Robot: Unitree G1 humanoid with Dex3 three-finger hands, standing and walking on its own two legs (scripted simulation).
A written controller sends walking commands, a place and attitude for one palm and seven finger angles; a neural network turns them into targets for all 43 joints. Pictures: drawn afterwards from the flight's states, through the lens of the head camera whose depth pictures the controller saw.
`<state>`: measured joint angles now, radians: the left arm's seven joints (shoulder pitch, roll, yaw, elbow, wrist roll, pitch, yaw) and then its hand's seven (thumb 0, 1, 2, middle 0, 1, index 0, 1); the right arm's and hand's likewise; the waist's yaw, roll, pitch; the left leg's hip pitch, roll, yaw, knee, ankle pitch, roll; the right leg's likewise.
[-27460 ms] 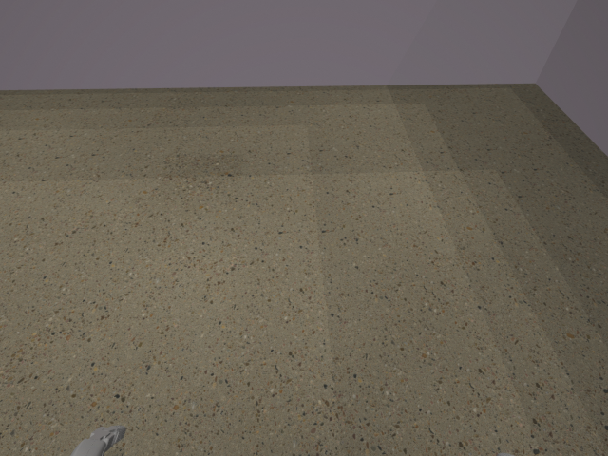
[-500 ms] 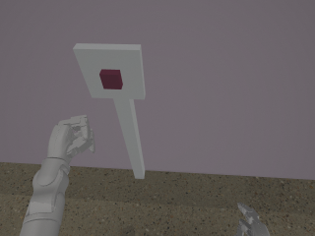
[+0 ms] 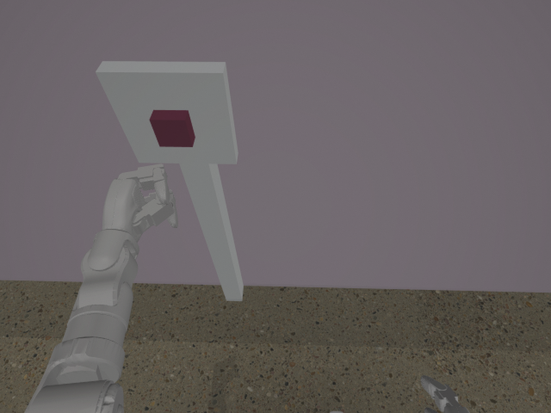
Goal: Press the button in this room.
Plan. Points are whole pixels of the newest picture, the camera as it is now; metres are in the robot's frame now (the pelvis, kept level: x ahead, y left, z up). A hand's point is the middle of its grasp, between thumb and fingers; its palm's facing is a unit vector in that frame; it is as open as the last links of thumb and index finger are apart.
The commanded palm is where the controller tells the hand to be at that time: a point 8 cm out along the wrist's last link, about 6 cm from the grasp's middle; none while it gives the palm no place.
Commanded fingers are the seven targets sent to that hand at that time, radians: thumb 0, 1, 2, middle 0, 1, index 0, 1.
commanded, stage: aim a knuckle at the button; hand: left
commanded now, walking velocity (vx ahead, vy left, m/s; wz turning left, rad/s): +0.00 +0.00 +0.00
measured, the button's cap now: (174, 127) +0.53 +0.18 +0.11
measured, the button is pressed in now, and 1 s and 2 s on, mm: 0 0 0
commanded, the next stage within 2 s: press the button with the knuckle in 1.44 s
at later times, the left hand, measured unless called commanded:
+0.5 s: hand (185, 190) +0.42 +0.15 +0.08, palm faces +0.00 -1.00 -0.02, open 3.1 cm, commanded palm +0.39 +0.20 +0.08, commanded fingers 0.00 0.90 0.90 -1.30 -1.50 -1.30 -1.50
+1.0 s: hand (196, 188) +0.43 +0.13 +0.07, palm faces +0.01 -1.00 -0.02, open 3.1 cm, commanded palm +0.39 +0.20 +0.08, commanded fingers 0.00 0.90 0.90 -1.30 -1.50 -1.30 -1.50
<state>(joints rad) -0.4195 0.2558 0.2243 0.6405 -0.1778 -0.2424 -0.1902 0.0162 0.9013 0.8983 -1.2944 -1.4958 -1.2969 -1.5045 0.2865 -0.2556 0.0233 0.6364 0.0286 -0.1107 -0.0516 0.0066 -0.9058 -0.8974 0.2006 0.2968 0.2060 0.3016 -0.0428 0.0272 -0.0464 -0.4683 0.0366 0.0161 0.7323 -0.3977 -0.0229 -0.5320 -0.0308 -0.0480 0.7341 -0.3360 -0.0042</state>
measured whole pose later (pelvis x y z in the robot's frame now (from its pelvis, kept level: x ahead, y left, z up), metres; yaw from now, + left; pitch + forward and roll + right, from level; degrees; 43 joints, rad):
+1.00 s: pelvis -0.01 +0.01 -0.01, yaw -2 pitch +12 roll +0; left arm -0.64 0.23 0.26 0.90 -0.10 -0.37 -0.08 0.02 0.90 0.90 -1.30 -1.50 -1.30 -1.50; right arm 0.33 -0.25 0.02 0.61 0.00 -0.02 -0.01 0.00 -0.91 -0.90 0.20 0.30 0.21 0.30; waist -0.09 0.02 -0.07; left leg -0.60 0.04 0.04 0.81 -0.41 -0.01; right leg -0.67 -0.03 -0.02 0.80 -0.33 0.00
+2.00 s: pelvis -0.02 +0.01 -0.01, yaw -1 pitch +13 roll +0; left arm -0.80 0.30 0.28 1.05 -0.09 -0.37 -0.11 0.02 0.90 0.90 -1.30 -1.50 -1.30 -1.50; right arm 0.36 -0.26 0.02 0.65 -0.01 -0.02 -0.02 0.00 -0.91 -0.90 0.20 0.30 0.21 0.30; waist -0.12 0.02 -0.07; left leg -0.66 0.03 0.03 0.84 -0.42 0.00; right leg -0.72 -0.03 -0.02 0.82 -0.33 0.01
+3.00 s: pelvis -0.05 +0.01 -0.03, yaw -1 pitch +18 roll -1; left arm -1.07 0.47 0.36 1.31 -0.01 -0.39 -0.13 0.06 0.83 0.90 -1.29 -1.50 -1.52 -1.50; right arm 0.41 -0.28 0.05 0.65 -0.03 -0.02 -0.02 0.00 -0.91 -0.90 0.20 0.30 0.21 0.30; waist -0.21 0.03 -0.06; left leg -0.85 0.04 0.00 0.94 -0.40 0.00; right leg -0.88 -0.02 -0.05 0.86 -0.29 0.01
